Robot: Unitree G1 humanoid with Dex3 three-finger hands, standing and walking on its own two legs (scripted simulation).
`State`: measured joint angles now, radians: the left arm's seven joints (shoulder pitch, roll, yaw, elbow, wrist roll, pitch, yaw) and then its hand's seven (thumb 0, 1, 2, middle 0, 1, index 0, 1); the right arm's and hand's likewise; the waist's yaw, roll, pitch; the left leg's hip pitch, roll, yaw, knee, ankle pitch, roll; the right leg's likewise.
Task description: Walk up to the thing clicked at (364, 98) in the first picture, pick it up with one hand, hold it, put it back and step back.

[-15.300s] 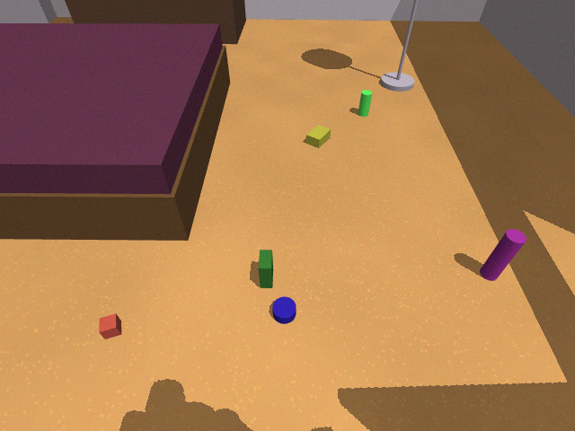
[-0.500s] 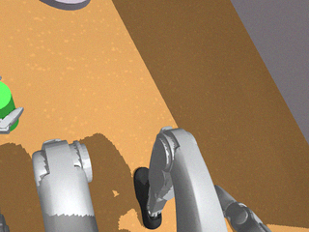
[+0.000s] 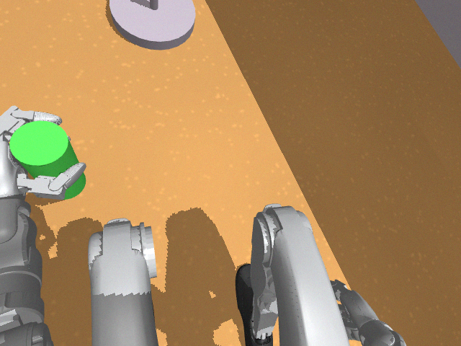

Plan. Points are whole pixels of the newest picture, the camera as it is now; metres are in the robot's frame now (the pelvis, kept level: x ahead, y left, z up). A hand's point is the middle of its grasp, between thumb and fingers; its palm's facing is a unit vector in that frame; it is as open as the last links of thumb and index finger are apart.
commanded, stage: settle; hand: left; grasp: from the side
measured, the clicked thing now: (54, 165) +0.42 +0.27 -0.10
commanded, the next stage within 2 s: lift in 0.80 s
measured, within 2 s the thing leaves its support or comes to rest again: neither
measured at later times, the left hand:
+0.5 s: hand (47, 141) +0.43 +0.25 -0.02, palm faces +0.20 -0.98 -0.07, open 9.7 cm
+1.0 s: hand (45, 136) +0.42 +0.25 +0.00, palm faces +0.20 -0.98 -0.07, open 9.7 cm
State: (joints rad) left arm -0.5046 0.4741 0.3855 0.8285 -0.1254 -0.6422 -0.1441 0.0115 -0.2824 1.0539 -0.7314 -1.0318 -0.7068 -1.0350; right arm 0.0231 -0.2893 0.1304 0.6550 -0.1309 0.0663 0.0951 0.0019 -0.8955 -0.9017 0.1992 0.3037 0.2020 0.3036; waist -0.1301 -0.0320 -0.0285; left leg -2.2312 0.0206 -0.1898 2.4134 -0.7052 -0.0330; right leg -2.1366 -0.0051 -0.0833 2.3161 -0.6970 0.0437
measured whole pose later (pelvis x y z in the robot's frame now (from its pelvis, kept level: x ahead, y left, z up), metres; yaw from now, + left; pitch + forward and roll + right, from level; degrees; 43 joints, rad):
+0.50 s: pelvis +0.00 -0.01 +0.03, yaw +2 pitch +32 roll -6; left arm -0.54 0.41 0.41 0.82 -0.12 -0.58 -0.17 0.01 -0.33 1.11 -0.74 -1.05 -0.72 -1.05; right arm 0.07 -0.29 0.05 0.67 -0.09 0.04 0.05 0.00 -0.91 -0.91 0.20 0.30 0.20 0.30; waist -0.12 -0.01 -0.09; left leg -2.17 0.03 -0.14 2.30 -0.70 -0.04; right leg -2.11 -0.01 -0.05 2.25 -0.70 0.03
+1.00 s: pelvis +0.00 -0.01 +0.04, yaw +4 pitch +33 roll -4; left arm -0.57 0.39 0.41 0.87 -0.11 -0.57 -0.18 0.01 -0.35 1.13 -0.74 -1.06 -0.72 -1.06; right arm 0.09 -0.28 0.03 0.69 -0.09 0.02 0.05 0.00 -0.92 -0.91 0.20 0.30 0.20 0.30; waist -0.12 0.00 -0.12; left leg -2.14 0.03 -0.11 2.25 -0.68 -0.04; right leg -2.09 -0.02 -0.03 2.21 -0.69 0.02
